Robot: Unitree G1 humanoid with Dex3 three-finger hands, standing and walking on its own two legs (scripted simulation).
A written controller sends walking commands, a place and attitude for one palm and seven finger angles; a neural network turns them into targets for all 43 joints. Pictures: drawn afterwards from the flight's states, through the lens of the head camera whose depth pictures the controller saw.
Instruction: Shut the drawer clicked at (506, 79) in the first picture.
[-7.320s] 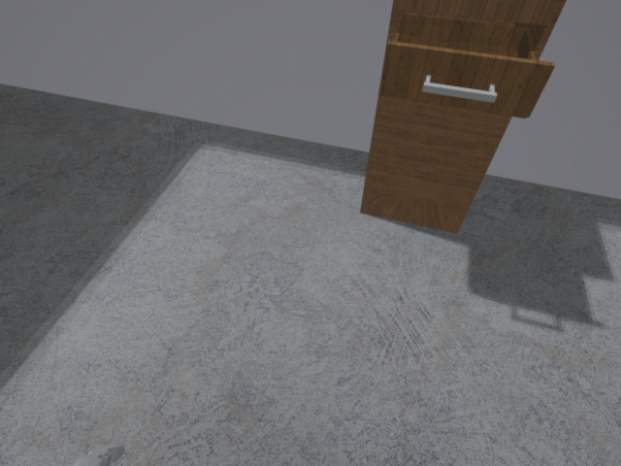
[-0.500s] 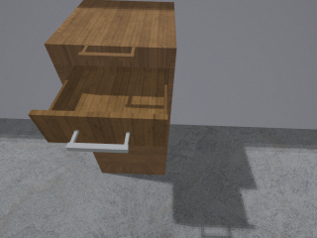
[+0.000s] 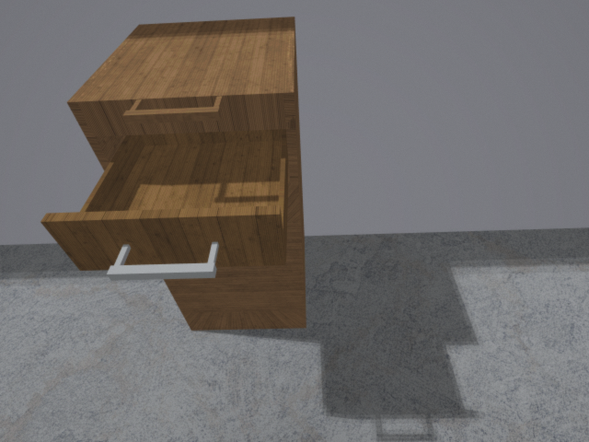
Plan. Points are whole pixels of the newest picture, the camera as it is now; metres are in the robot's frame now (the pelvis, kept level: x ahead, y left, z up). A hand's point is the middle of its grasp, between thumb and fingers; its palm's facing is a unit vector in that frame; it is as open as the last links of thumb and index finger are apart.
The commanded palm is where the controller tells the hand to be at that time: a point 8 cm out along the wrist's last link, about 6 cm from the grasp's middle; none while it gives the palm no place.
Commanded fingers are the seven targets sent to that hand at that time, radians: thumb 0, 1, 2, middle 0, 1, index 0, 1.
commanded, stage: come to a stop and stand still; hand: left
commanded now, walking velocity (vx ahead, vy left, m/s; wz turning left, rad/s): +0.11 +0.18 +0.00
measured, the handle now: (166, 261) +0.38 +0.25 +0.01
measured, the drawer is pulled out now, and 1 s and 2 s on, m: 0.24 0.24 0.24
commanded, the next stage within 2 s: look again from close up in 0.78 s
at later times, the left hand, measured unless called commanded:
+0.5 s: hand out of the picture -0.01 +0.24 -0.18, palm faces +0.04 -0.97 -0.23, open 7.4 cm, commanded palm none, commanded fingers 0.00 0.90 0.90 -0.20 -0.30 -0.20 -0.30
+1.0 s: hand out of the picture +0.02 +0.22 -0.17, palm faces +0.02 -0.98 -0.21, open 7.3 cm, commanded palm none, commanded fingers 0.00 0.90 0.90 -0.20 -0.30 -0.20 -0.30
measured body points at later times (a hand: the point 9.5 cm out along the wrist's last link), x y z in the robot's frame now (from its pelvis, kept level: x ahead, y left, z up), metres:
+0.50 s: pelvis -0.01 +0.05 -0.01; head +0.00 +0.04 +0.44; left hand -0.01 +0.29 -0.16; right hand -0.01 -0.16 -0.17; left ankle -0.04 +0.14 -0.74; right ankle -0.01 -0.11 -0.74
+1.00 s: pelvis +0.01 +0.05 +0.00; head +0.03 +0.04 +0.45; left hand +0.02 +0.27 -0.16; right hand +0.01 -0.18 -0.16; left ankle -0.03 +0.14 -0.74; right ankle -0.01 -0.11 -0.74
